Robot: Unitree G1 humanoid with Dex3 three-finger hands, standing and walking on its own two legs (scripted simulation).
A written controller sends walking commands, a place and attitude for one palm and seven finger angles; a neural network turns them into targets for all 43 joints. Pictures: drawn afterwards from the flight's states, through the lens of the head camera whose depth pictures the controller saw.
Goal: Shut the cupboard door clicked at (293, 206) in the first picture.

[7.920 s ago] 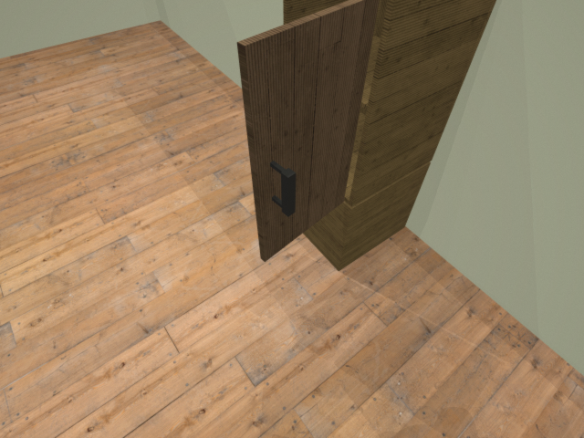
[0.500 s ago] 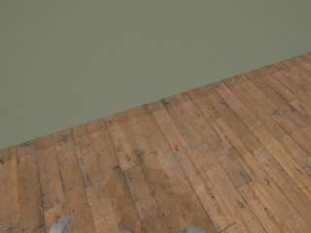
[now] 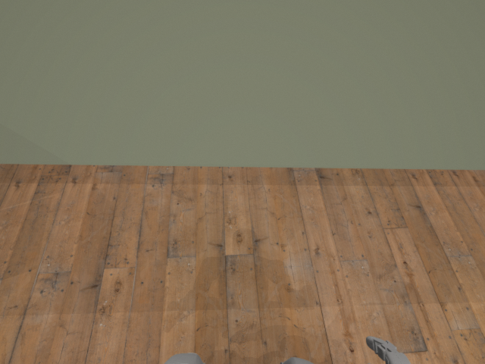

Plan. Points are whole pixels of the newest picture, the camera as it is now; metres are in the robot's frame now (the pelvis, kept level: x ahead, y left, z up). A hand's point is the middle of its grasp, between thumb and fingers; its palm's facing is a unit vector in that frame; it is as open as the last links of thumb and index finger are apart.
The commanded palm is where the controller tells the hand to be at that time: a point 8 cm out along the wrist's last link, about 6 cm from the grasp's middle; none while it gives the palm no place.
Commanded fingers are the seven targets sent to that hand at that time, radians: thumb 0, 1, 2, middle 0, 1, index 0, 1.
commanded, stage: walk to a spot facing it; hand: left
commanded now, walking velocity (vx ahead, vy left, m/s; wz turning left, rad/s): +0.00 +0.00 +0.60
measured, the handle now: out of the picture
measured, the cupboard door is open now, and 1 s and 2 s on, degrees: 98 98 98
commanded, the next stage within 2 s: none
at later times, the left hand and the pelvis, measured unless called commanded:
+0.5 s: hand out of the picture +0.07 +0.16 -0.13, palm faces +0.28 -0.92 -0.27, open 7.4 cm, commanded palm none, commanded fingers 0.00 0.90 0.90 -0.20 -0.30 -0.20 -0.30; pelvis +0.02 -0.05 +0.01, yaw +19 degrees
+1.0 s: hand out of the picture +0.06 +0.22 -0.14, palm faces +0.55 -0.80 -0.23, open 7.4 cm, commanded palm none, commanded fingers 0.00 0.90 0.90 -0.20 -0.30 -0.20 -0.30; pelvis +0.10 -0.01 +0.02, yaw +35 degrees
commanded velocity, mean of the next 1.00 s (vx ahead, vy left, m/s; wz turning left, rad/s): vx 0.15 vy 0.00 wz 0.59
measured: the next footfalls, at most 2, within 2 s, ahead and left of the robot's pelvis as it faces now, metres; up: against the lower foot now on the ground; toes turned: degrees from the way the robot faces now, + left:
right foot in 0.34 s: +0.07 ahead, -0.16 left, +0.00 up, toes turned +11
left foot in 0.70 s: +0.03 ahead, +0.08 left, +0.00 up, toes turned +32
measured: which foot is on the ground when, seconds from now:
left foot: down 0.00-0.34, up 0.36-0.68, down 0.70-1.00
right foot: up 0.00-0.32, down 0.34-0.70, up 0.72-1.00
